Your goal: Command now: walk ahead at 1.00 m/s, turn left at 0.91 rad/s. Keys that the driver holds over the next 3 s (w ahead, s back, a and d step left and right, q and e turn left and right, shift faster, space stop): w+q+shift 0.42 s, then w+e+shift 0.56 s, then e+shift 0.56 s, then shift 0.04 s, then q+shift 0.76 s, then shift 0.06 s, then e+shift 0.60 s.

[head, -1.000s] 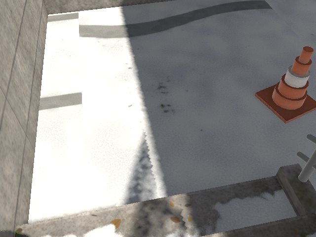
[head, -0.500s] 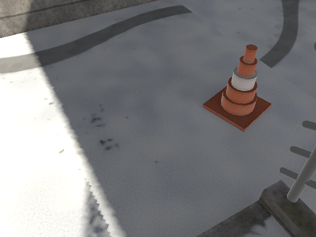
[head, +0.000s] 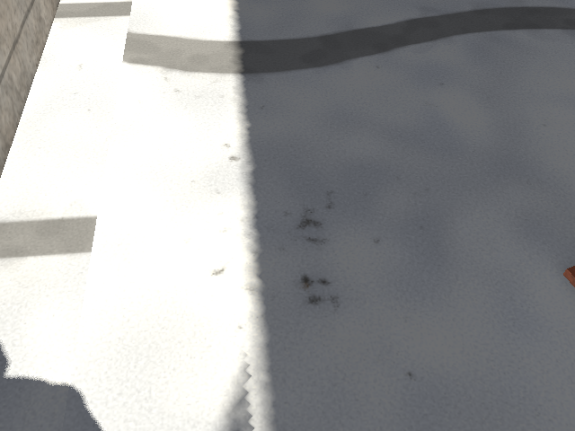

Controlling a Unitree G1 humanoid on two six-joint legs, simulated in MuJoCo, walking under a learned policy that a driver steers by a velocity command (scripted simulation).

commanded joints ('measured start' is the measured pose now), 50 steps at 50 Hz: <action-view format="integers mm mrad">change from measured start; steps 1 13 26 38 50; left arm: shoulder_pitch -15 83 -190 124 128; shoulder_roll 100 166 85 137 260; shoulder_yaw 16 -3 -24 21 75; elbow -21 85 -165 -2 -92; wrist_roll -32 33 -25 -20 -36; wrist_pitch -27 57 46 42 40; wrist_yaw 28 46 -17 -3 -10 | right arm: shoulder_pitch -152 204 -3 -223 -190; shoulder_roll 33 -181 -144 8 -131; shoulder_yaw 9 -30 -2 64 39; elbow -133 33 -59 -275 -318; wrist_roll -24 -18 61 -21 14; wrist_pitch -6 -3 -119 -88 -108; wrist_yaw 52 26 6 30 -3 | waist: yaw -8 -227 52 37 -29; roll -118 102 -38 -93 -38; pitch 142 48 134 92 -115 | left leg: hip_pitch -116 865 210 -64 573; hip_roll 104 -14 15 17 -44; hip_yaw -74 46 -213 -42 15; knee -428 -1165 -1251 -382 -1041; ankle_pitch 293 612 587 10 238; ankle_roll -54 208 157 -71 -111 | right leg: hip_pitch -94 -294 -36 31 52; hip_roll -365 -107 -110 -161 -59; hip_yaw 270 -127 32 583 425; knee -232 1309 75 -460 -41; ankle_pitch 620 109 480 4 840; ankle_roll -147 -14 -12 -268 -125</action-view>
